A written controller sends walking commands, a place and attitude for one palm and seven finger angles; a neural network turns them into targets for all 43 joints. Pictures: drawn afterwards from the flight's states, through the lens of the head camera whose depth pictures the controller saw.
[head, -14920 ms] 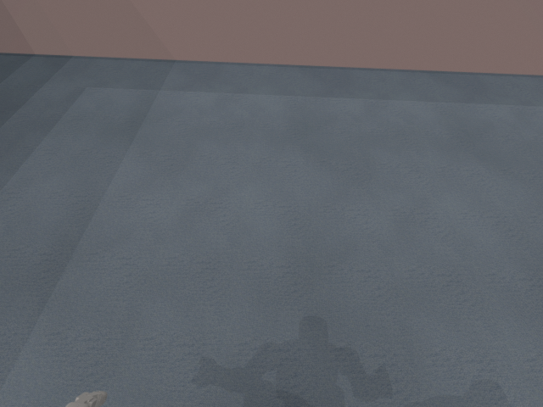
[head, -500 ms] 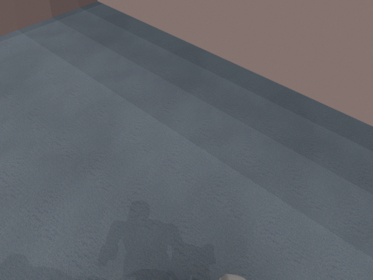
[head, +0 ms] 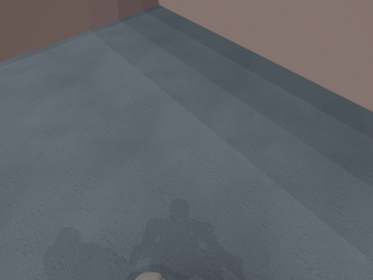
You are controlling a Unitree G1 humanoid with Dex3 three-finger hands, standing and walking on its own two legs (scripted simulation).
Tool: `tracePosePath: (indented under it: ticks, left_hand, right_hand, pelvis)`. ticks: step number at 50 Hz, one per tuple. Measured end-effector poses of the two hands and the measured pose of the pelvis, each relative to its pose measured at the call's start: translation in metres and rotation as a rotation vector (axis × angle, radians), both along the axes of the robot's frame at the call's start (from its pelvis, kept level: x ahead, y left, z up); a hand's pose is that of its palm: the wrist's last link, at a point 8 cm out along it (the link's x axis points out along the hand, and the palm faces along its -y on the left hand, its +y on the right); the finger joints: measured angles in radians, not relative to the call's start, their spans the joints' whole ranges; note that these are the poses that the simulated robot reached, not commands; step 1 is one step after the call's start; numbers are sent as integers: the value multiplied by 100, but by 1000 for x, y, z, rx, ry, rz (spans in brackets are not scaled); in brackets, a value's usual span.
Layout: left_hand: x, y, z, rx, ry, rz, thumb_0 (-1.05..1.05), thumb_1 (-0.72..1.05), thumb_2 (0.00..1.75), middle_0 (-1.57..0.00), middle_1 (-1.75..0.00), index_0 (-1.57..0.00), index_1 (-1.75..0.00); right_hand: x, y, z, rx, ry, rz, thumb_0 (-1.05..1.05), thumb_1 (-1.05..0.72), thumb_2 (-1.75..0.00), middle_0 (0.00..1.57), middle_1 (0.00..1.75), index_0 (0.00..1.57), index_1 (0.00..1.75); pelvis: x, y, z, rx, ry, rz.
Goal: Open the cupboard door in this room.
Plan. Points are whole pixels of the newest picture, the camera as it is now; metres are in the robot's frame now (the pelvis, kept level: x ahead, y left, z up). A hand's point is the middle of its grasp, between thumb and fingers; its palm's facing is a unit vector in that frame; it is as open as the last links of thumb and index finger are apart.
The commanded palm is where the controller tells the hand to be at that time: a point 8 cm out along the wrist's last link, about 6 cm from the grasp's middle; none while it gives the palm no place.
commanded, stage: turn or walk to find it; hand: left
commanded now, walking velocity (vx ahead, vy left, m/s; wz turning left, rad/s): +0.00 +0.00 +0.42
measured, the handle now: out of the picture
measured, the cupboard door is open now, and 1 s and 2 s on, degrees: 0 0 0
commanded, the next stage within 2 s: none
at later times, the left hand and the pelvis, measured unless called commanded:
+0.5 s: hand out of the picture +0.02 +0.26 -0.16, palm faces +0.22 -0.94 -0.25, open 7.4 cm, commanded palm none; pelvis -0.03 +0.04 +0.00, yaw +11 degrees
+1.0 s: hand out of the picture -0.09 +0.19 -0.17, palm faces +0.44 -0.87 -0.25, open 7.4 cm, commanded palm none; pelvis -0.04 +0.00 +0.00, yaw +26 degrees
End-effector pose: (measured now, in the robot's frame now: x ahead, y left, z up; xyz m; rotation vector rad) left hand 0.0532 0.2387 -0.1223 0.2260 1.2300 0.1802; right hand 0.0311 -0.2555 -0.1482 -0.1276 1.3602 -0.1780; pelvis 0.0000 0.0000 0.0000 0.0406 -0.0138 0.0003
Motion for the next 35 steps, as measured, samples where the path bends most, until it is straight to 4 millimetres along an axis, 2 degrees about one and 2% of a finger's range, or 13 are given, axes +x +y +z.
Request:
tracePosePath:
  ticks: [4,10,13,17,23,29,32,35]
  left_hand:
    - [-33,19,-12,-13,46,65,0,90,90,-21,-30,-20,-30]
    - [-76,57,-38,-31,119,158,0,90,90,-21,-30,-20,-30]
    - [-82,67,-34,-34,133,184,1,90,90,-20,-30,-20,-30]
    - [-77,72,-24,-38,82,202,1,91,90,-20,-30,-20,-30]
    - [-59,68,-13,-23,2,207,1,91,90,-20,-30,-20,-30]
    - [-39,47,-3,3,-80,203,1,91,90,-20,-30,-20,-30]
    - [-39,33,-1,30,-121,209,0,91,90,-20,-30,-20,-30]
    - [-54,18,5,36,-121,237,0,90,90,-20,-30,-20,-30]
  right_hand:
    - [24,15,5,-22,-35,70,0,-91,-90,20,30,19,30]
    - [60,48,14,-63,-152,169,0,-91,-90,20,30,19,30]
    - [66,61,23,-70,-174,198,0,-91,-90,20,30,19,30]
    - [66,72,29,-62,-170,228,0,-90,-90,20,30,20,30]
    - [57,72,24,-35,-152,238,0,-90,-90,20,30,20,30]
    - [38,50,6,-4,-93,237,0,-90,-90,20,30,20,30]
    - [33,33,-9,15,-65,241,0,-90,-90,20,30,20,30]
    - [32,22,-12,17,-31,260,0,-90,-90,20,30,20,30]
  pelvis:
    - [-6,11,-4,-14,3,38]
    - [-15,36,-16,-36,1,82]
    - [-17,42,-9,-51,1,104]
    - [-20,45,-1,-60,3,135]
    - [-25,40,1,-54,4,178]
    - [-30,20,-4,-38,11,229]
    - [-32,5,-11,-27,14,257]
    - [-34,-3,-9,-22,5,296]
